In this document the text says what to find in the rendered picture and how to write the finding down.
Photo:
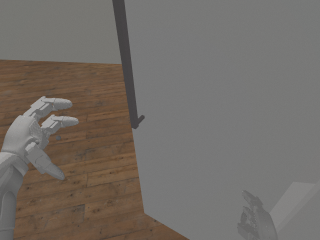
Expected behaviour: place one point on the robot right hand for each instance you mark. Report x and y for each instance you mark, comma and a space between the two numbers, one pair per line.
261, 225

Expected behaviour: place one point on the robot left hand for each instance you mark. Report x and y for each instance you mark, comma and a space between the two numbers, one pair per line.
22, 133

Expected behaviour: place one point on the left robot forearm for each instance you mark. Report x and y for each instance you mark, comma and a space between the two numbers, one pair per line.
12, 170

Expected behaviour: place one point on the handle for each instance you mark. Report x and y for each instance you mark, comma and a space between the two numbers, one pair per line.
125, 54

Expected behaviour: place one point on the fridge door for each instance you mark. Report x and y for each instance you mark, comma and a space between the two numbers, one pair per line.
230, 94

